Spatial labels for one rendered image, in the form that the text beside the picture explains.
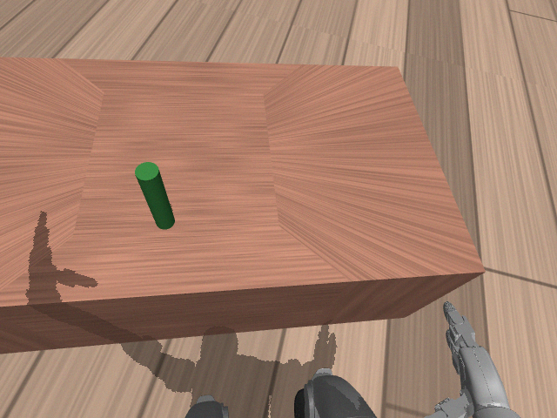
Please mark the right robot hand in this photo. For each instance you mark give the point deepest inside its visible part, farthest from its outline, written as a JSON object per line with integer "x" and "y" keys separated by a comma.
{"x": 481, "y": 385}

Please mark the can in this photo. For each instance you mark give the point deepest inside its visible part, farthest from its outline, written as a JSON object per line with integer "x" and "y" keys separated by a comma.
{"x": 151, "y": 183}

